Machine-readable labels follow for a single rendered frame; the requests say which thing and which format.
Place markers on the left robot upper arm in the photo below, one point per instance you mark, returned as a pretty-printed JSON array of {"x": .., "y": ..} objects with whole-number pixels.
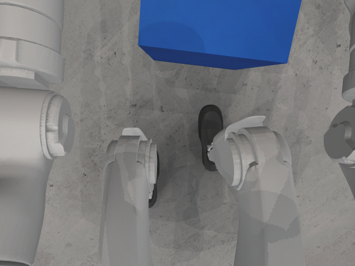
[{"x": 36, "y": 126}]

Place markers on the robot left forearm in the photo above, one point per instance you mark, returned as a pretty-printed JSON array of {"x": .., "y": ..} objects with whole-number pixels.
[{"x": 30, "y": 43}]

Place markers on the robot right forearm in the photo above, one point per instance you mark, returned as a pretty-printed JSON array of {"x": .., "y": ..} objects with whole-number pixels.
[{"x": 348, "y": 88}]

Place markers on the left robot thigh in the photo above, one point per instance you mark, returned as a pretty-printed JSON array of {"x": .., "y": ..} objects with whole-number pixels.
[{"x": 124, "y": 238}]

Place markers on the right robot foot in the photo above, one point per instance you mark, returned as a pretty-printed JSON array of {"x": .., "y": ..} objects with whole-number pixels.
[{"x": 210, "y": 123}]

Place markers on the carton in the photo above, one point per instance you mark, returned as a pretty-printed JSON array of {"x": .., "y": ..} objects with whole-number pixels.
[{"x": 227, "y": 34}]

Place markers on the right robot upper arm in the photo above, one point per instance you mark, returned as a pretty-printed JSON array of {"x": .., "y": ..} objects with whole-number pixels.
[{"x": 339, "y": 143}]

